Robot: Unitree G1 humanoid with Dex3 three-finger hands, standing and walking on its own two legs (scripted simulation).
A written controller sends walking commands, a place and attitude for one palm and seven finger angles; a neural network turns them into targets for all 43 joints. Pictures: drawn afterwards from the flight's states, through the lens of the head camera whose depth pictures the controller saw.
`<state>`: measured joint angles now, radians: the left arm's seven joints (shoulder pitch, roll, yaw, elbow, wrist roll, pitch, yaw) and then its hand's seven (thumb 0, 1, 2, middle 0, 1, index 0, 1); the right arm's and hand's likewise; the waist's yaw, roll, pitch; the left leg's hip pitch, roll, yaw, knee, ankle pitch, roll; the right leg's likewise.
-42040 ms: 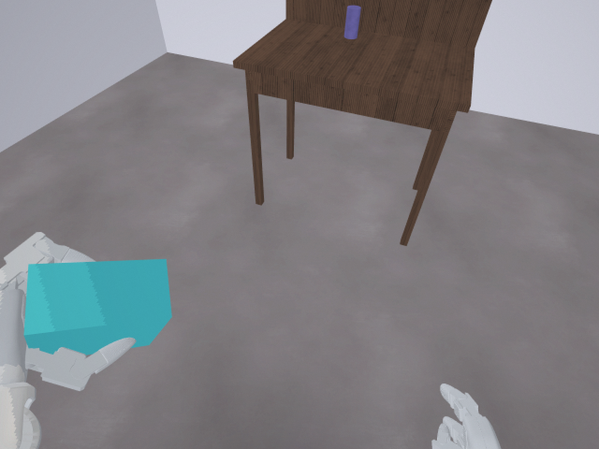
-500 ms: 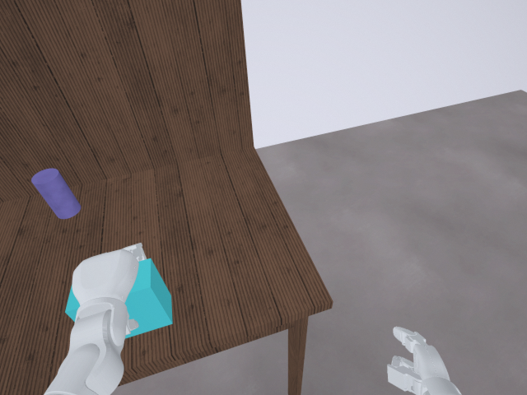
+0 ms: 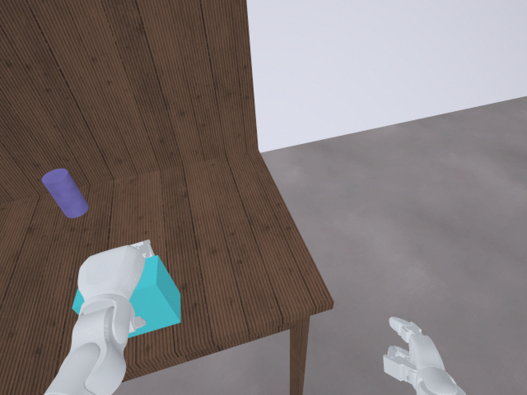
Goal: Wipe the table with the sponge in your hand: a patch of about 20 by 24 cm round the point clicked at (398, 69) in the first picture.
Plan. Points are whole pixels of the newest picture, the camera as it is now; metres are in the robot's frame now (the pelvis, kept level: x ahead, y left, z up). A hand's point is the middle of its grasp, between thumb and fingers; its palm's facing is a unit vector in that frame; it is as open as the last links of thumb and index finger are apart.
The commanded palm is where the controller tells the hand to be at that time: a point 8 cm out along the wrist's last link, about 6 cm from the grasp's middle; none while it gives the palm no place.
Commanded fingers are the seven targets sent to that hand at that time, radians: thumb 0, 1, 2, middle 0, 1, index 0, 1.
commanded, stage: lift the sponge slowly off the table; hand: left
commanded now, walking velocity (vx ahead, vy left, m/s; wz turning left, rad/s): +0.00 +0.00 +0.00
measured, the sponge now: (136, 305) +0.24 +0.26 +0.00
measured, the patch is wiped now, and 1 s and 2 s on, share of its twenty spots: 1.00 1.00 1.00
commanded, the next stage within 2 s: bring the sponge back beside the body in 1.34 s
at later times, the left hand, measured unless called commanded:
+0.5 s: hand (125, 276) +0.25 +0.25 +0.08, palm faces +0.03 -0.12 -0.99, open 10.2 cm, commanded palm +0.22 +0.26 +0.15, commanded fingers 0.00 0.10 1.30 -1.20 -1.60 -1.20 -1.60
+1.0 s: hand (113, 260) +0.25 +0.26 +0.11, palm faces +0.06 -0.10 -0.99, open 10.2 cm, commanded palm +0.22 +0.26 +0.18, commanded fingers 0.00 0.10 1.30 -1.20 -1.60 -1.20 -1.60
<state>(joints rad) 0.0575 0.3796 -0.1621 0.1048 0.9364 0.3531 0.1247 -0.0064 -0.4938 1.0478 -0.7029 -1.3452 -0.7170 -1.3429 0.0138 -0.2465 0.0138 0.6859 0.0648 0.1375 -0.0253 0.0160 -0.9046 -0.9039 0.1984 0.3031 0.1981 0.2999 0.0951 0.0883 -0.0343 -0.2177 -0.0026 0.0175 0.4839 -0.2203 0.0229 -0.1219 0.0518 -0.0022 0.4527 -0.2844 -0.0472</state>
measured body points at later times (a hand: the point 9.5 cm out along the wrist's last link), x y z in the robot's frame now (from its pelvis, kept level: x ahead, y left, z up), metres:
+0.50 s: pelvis +0.00 -0.01 +0.00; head -0.04 -0.05 +0.45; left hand +0.24 +0.26 +0.13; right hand +0.24 -0.22 -0.08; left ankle +0.03 +0.11 -0.74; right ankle -0.02 -0.09 -0.74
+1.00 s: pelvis -0.01 -0.01 +0.00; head -0.04 -0.05 +0.45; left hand +0.25 +0.27 +0.16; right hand +0.24 -0.21 -0.07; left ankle +0.03 +0.11 -0.74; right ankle -0.02 -0.09 -0.74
